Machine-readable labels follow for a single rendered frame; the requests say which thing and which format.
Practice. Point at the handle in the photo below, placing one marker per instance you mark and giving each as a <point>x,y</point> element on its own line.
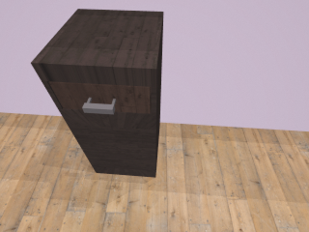
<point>99,108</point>

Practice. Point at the drawer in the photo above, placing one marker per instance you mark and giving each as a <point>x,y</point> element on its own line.
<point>131,99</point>

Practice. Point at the cabinet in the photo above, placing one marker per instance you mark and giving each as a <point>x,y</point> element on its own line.
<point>110,47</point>

